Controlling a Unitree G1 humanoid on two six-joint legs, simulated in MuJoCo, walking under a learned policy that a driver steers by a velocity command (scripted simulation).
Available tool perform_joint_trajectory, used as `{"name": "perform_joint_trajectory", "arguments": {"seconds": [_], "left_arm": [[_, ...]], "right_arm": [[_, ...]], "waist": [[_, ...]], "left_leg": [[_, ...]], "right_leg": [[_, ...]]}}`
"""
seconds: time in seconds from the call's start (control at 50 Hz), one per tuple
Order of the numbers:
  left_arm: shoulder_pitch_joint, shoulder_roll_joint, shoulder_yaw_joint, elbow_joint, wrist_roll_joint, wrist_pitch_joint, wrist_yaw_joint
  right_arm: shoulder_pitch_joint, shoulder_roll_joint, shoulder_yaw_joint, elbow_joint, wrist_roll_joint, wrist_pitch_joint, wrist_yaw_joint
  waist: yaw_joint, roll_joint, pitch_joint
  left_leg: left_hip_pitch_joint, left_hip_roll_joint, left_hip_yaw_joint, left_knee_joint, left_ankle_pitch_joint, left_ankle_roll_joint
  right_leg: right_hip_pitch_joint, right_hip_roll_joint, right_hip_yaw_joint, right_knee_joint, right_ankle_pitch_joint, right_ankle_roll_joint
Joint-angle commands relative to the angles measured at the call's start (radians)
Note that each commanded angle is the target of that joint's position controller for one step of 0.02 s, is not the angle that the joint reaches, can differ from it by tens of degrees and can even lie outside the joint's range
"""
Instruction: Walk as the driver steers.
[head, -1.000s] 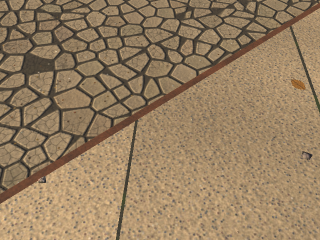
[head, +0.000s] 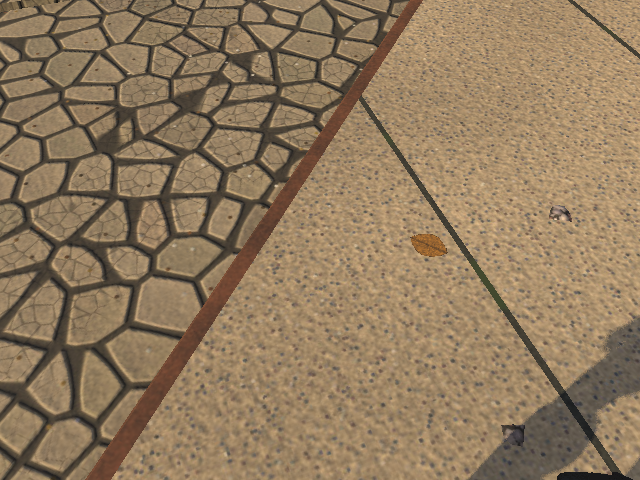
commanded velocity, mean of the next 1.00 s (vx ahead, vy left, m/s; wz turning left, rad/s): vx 0.35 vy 0.00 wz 0.43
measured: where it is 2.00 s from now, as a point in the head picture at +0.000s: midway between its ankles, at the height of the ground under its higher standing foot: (191, 369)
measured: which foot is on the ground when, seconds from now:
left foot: down 0.00-0.42, up 0.44-0.84, down 0.86-1.00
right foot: up 0.00-0.40, down 0.42-0.86, up 0.88-1.00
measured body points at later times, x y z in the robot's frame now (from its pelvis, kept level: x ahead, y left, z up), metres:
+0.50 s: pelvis +0.26 -0.02 +0.00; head +0.30 -0.02 +0.45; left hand +0.44 +0.25 -0.06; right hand +0.33 -0.30 -0.12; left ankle +0.11 +0.09 -0.66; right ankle +0.36 -0.12 -0.72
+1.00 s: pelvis +0.37 +0.05 +0.02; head +0.37 +0.09 +0.46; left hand +0.33 +0.34 -0.11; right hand +0.59 -0.14 -0.08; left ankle +0.32 +0.12 -0.72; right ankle +0.43 -0.08 -0.66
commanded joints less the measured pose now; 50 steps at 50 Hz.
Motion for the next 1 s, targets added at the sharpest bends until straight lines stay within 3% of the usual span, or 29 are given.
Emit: {"name": "perform_joint_trajectory", "arguments": {"seconds": [0.02, 0.04, 0.06, 0.1, 0.16, 0.24, 0.32, 0.36, 0.4, 0.42, 0.44, 0.46, 0.48, 0.52, 0.56, 0.62, 0.68, 0.74, 0.76, 0.8, 0.82, 0.84, 0.86, 0.88, 0.9, 0.92, 0.94, 0.98, 1.0], "left_arm": [[-0.078, 0.137, 0.017, -0.117, -0.008, -0.039, -0.005], [-0.125, 0.127, 0.020, -0.130, 0.013, -0.042, -0.004], [-0.115, 0.117, 0.024, -0.133, 0.023, -0.040, -0.002], [-0.082, 0.080, 0.020, -0.130, 0.026, -0.035, 0.001], [-0.169, 0.056, 0.010, -0.165, 0.032, -0.035, 0.006], [-0.313, 0.033, -0.002, -0.195, 0.024, -0.044, -0.004], [-0.420, 0.056, 0.001, -0.230, 0.008, -0.060, -0.021], [-0.410, 0.089, 0.013, -0.233, 0.009, -0.070, -0.025], [-0.279, 0.132, 0.034, -0.202, 0.028, -0.080, -0.017], [-0.140, 0.193, 0.050, -0.190, 0.051, -0.083, -0.008], [-0.056, 0.255, 0.062, -0.183, 0.063, -0.062, 0.000], [-0.039, 0.204, 0.051, -0.177, 0.041, -0.045, -0.007], [-0.087, 0.134, 0.032, -0.191, 0.037, -0.034, -0.005], [-0.192, 0.088, 0.014, -0.188, 0.034, -0.018, -0.004], [-0.258, 0.101, 0.019, -0.177, 0.043, -0.015, -0.007], [-0.292, 0.140, 0.036, -0.164, 0.044, -0.016, 0.001], [-0.313, 0.156, 0.041, -0.153, 0.029, -0.007, 0.011], [-0.284, 0.189, 0.051, -0.129, 0.012, -0.001, 0.001], [-0.207, 0.138, 0.031, -0.116, 0.061, 0.006, -0.016], [-0.171, 0.177, 0.044, -0.112, 0.066, 0.018, -0.024], [-0.175, 0.190, 0.046, -0.115, 0.062, 0.027, -0.025], [-0.163, 0.178, 0.043, -0.115, 0.063, 0.035, -0.027], [-0.148, 0.113, 0.023, -0.125, 0.071, 0.044, -0.032], [-0.201, 0.049, 0.002, -0.211, 0.078, 0.050, -0.038], [-0.266, 0.124, 0.016, -0.220, 0.097, 0.052, -0.035], [-0.290, 0.145, 0.023, -0.219, 0.072, 0.047, -0.042], [-0.267, 0.150, 0.024, -0.199, 0.056, 0.036, -0.048], [-0.199, 0.151, 0.025, -0.154, 0.071, 0.030, -0.050], [-0.183, 0.144, 0.023, -0.144, 0.073, 0.034, -0.051]], "right_arm": [[0.208, -0.128, -0.036, 0.005, 0.012, 0.018, -0.006], [0.163, -0.109, -0.026, 0.000, 0.002, 0.023, -0.002], [0.146, -0.097, -0.019, -0.005, -0.007, 0.021, -0.001], [0.152, -0.103, -0.019, 0.001, 0.000, 0.020, -0.001], [0.192, -0.153, -0.035, 0.015, 0.010, 0.023, -0.019], [0.260, -0.169, -0.042, 0.031, 0.024, 0.040, -0.035], [0.334, -0.168, -0.042, 0.046, 0.031, 0.061, -0.042], [0.326, -0.181, -0.048, 0.040, 0.030, 0.073, -0.050], [0.298, -0.163, -0.046, 0.019, 0.027, 0.084, -0.056], [0.264, -0.120, -0.031, -0.020, 0.012, 0.080, -0.057], [0.404, -0.038, -0.008, -0.033, 0.005, 0.071, -0.059], [0.448, -0.104, -0.015, -0.040, 0.021, 0.068, -0.057], [0.384, -0.166, -0.037, -0.040, 0.032, 0.082, -0.059], [0.291, -0.160, -0.048, -0.062, 0.020, 0.114, -0.063], [0.298, -0.112, -0.045, -0.078, 0.021, 0.150, -0.063], [0.263, -0.085, -0.040, -0.120, 0.017, 0.169, -0.059], [0.209, -0.087, -0.039, -0.149, 0.013, 0.171, -0.040], [0.134, -0.106, -0.045, -0.185, 0.016, 0.179, -0.020], [0.157, -0.097, -0.033, -0.179, -0.058, 0.189, 0.009], [0.107, -0.114, -0.038, -0.201, -0.047, 0.187, 0.029], [0.117, -0.117, -0.040, -0.201, -0.047, 0.180, 0.032], [0.179, -0.126, -0.046, -0.174, -0.051, 0.169, 0.027], [0.309, -0.177, -0.061, -0.133, -0.058, 0.152, 0.010], [0.366, -0.336, -0.089, -0.157, -0.038, 0.142, 0.000], [0.384, -0.319, -0.090, -0.163, -0.026, 0.144, -0.009], [0.354, -0.266, -0.071, -0.152, -0.027, 0.147, -0.016], [0.306, -0.221, -0.057, -0.150, -0.027, 0.147, -0.018], [0.239, -0.182, -0.041, -0.166, -0.018, 0.132, -0.024], [0.245, -0.176, -0.038, -0.160, -0.015, 0.122, -0.021]], "waist": [[-0.116, 0.088, -0.103], [-0.090, 0.053, -0.028], [-0.058, 0.072, -0.018], [-0.031, 0.105, -0.030], [-0.043, 0.092, -0.019], [-0.090, 0.096, -0.007], [-0.122, 0.109, 0.007], [-0.097, 0.129, 0.008], [-0.023, 0.131, -0.068], [0.041, 0.067, -0.205], [0.009, -0.192, -0.357], [0.007, -0.277, -0.435], [0.015, -0.168, -0.311], [-0.021, -0.070, -0.159], [-0.068, -0.112, -0.091], [-0.079, -0.117, -0.092], [-0.069, -0.103, -0.117], [-0.042, -0.101, -0.101], [-0.035, -0.111, -0.098], [-0.006, -0.149, -0.069], [-0.023, -0.122, -0.050], [-0.046, -0.062, -0.053], [-0.097, 0.153, -0.074], [-0.120, 0.425, -0.052], [-0.163, 0.245, -0.028], [-0.135, 0.194, 0.025], [-0.096, 0.162, 0.056], [-0.053, 0.163, 0.031], [-0.046, 0.147, 0.008]], "left_leg": [[0.557, 0.354, -0.556, -0.268, -0.229, 0.202], [0.420, 0.312, -0.480, -0.302, -0.134, 0.196], [0.347, 0.277, -0.431, -0.321, -0.042, 0.187], [0.294, 0.238, -0.366, -0.347, 0.088, 0.196], [0.266, 0.223, -0.298, -0.370, 0.201, 0.206], [0.234, 0.175, -0.237, -0.352, 0.184, 0.160], [0.289, 0.203, -0.308, -0.287, 0.114, 0.150], [0.322, 0.212, -0.358, -0.221, 0.132, 0.127], [0.306, 0.138, -0.332, -0.042, 0.278, 0.066], [0.173, 0.075, -0.283, 0.198, 0.179, 0.018], [-0.139, -0.051, -0.155, 0.525, -0.372, -0.052], [-0.242, -0.012, -0.181, 0.699, -0.562, -0.071], [-0.292, 0.032, -0.182, 0.766, -0.500, -0.090], [-0.273, 0.088, -0.129, 0.724, -0.399, -0.115], [-0.158, 0.105, -0.092, 0.644, -0.332, -0.124], [-0.112, 0.114, -0.070, 0.514, -0.216, -0.123], [-0.028, 0.117, -0.052, 0.353, -0.080, -0.101], [0.017, 0.118, -0.028, 0.250, -0.072, -0.066], [0.059, 0.083, 0.020, 0.203, -0.116, -0.048], [0.097, 0.054, 0.057, 0.126, -0.182, -0.019], [0.161, 0.036, 0.075, 0.055, -0.175, -0.002], [0.269, 0.006, 0.074, 0.004, -0.198, 0.017], [0.398, 0.117, -0.131, -0.142, -0.327, 0.054], [0.542, 0.398, -0.680, -0.319, -0.444, 0.186], [0.491, 0.424, -0.747, -0.370, -0.436, 0.251], [0.439, 0.376, -0.633, -0.353, -0.429, 0.236], [0.382, 0.312, -0.525, -0.354, -0.360, 0.200], [0.361, 0.220, -0.396, -0.356, -0.166, 0.167], [0.361, 0.206, -0.366, -0.345, -0.064, 0.172]], "right_leg": [[-0.568, -0.112, -0.018, 0.335, 0.075, 0.001], [-0.541, -0.142, -0.043, 0.263, 0.130, 0.004], [-0.483, -0.169, -0.044, 0.203, 0.168, 0.006], [-0.425, -0.178, -0.067, 0.118, 0.184, 0.024], [-0.437, -0.173, -0.091, -0.066, 0.285, 0.064], [-0.344, -0.124, -0.102, -0.334, 0.510, 0.085], [-0.298, -0.089, -0.091, -0.455, 0.518, 0.083], [-0.245, -0.079, -0.083, -0.511, 0.457, 0.068], [-0.034, -0.087, -0.098, -0.590, 0.516, 0.020], [0.223, -0.238, 0.011, -0.518, 0.729, -0.048], [0.559, -0.508, 0.291, -0.453, 1.014, -0.199], [0.563, -0.579, 0.454, -0.490, 0.952, -0.259], [0.459, -0.519, 0.327, -0.507, 0.917, -0.226], [0.227, -0.420, 0.120, -0.551, 0.928, -0.177], [0.028, -0.369, 0.005, -0.638, 0.853, -0.167], [-0.017, -0.380, -0.078, -0.694, 0.831, -0.189], [-0.015, -0.380, -0.159, -0.701, 0.763, -0.172], [-0.014, -0.397, -0.173, -0.732, 0.447, -0.150], [0.010, -0.371, -0.216, -0.680, 0.363, -0.095], [-0.004, -0.376, -0.212, -0.654, 0.143, -0.058], [-0.042, -0.374, -0.224, -0.614, 0.056, -0.037], [-0.099, -0.351, -0.252, -0.512, 0.011, -0.016], [-0.204, -0.271, -0.344, -0.214, -0.033, 0.024], [-0.579, -0.089, -0.348, 0.089, -0.252, 0.079], [-0.646, -0.109, -0.162, 0.164, -0.168, 0.072], [-0.627, -0.145, -0.125, 0.155, -0.042, 0.060], [-0.570, -0.167, -0.122, 0.102, 0.068, 0.060], [-0.464, -0.164, -0.142, 0.044, 0.175, 0.072], [-0.432, -0.151, -0.149, 0.034, 0.200, 0.079]]}}
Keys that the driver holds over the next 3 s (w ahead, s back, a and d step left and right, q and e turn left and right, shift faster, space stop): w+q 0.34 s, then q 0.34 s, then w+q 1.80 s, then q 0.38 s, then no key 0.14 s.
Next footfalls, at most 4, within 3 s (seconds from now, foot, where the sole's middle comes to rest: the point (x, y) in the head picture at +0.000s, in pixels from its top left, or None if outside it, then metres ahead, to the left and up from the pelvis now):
0.42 right None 0.40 -0.11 -0.76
0.86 left None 0.35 0.14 -0.76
1.28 right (307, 388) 0.67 0.08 -0.76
1.90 left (98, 367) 0.75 0.60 -0.87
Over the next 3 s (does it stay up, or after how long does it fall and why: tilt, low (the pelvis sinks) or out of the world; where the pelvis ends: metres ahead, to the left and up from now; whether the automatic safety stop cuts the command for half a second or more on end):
stays up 0.87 0.98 -0.10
